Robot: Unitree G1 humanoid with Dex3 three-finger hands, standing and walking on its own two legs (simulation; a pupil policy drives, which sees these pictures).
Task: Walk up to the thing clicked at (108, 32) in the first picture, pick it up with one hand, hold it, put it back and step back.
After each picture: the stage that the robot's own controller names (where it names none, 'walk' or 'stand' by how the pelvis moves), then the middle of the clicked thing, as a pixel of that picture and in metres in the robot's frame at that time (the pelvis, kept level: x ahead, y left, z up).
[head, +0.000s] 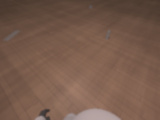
stand; (107, 35) +2.16 -0.48 -0.65
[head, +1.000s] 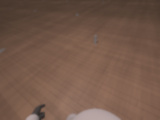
walk; (95, 39) +2.04 -0.01 -0.63
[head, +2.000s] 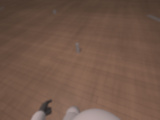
walk; (77, 48) +1.40 +0.32 -0.64
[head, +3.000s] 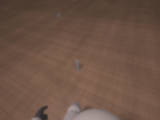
walk; (77, 65) +0.93 +0.27 -0.65
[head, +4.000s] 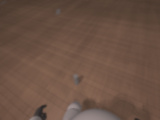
walk; (76, 79) +0.58 +0.23 -0.64
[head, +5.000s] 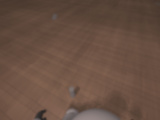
stand; (72, 92) +0.43 +0.21 -0.63
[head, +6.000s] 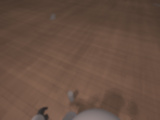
stand; (71, 96) +0.37 +0.20 -0.64
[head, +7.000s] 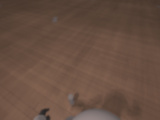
stand; (71, 99) +0.35 +0.21 -0.66
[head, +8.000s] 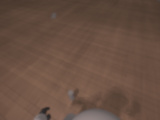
stand; (71, 95) +0.38 +0.21 -0.66
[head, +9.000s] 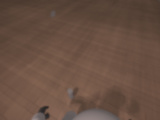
walk; (70, 94) +0.38 +0.22 -0.65
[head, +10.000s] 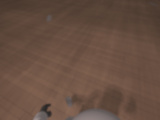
stand; (69, 102) +0.31 +0.21 -0.65
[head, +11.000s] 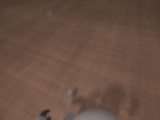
stand; (70, 95) +0.36 +0.23 -0.65
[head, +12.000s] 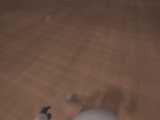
stand; (68, 101) +0.31 +0.23 -0.66
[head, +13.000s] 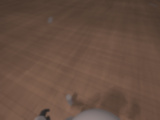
stand; (69, 100) +0.35 +0.23 -0.66
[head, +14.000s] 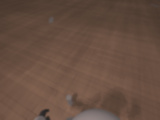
stand; (69, 100) +0.34 +0.22 -0.66
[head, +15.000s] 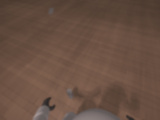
go down; (70, 94) +0.36 +0.22 -0.65
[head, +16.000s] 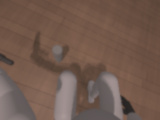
go down; (58, 55) +0.47 +0.21 -0.25
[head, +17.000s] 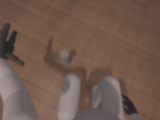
close in; (65, 58) +0.46 +0.19 -0.27
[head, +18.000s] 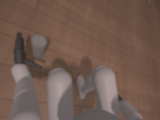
close in; (38, 49) +0.46 +0.24 -0.17
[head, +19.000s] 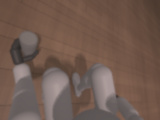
close; (29, 47) +0.45 +0.25 -0.17
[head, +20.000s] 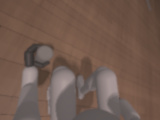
lift; (42, 56) +0.38 +0.24 -0.16
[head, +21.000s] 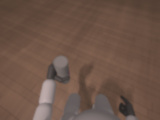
lift; (63, 72) +0.32 +0.17 +0.03
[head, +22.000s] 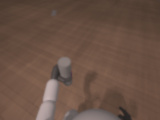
hold; (66, 73) +0.32 +0.16 +0.06
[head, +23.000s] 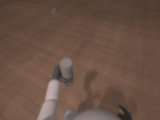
hold; (67, 74) +0.32 +0.16 +0.04
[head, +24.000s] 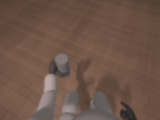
crouch; (64, 68) +0.37 +0.17 -0.02
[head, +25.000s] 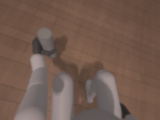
lower; (49, 46) +0.49 +0.21 -0.07
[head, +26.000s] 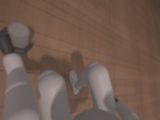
lower; (20, 42) +0.48 +0.26 -0.18
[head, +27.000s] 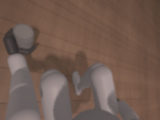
lower; (25, 42) +0.47 +0.26 -0.18
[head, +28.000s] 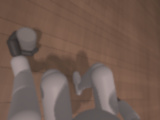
lower; (28, 44) +0.46 +0.25 -0.18
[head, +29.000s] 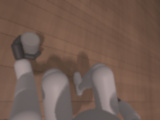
lower; (31, 48) +0.45 +0.24 -0.18
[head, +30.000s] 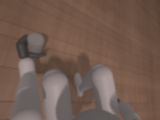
open; (35, 48) +0.46 +0.23 -0.18
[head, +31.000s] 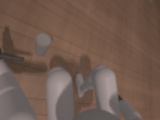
stand; (41, 47) +0.45 +0.23 -0.18
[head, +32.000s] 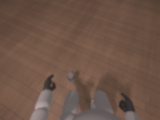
stand; (70, 78) +0.41 +0.17 -0.48
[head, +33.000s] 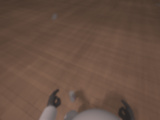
stand; (72, 96) +0.38 +0.17 -0.60
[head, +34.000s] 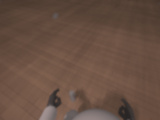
stand; (72, 96) +0.38 +0.17 -0.60
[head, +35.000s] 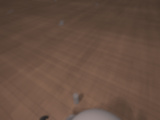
stand; (76, 99) +0.40 +0.16 -0.65
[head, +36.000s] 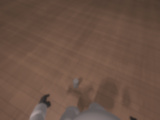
walk; (75, 83) +0.43 +0.12 -0.64
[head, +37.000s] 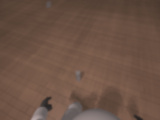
walk; (78, 76) +0.59 +0.16 -0.63
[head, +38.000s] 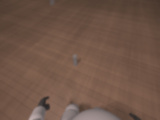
walk; (75, 60) +0.89 +0.25 -0.63
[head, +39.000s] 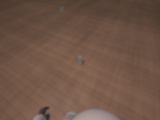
stand; (79, 61) +1.00 +0.17 -0.65
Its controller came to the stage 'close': yes
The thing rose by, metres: 0.70
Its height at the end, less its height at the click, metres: +0.00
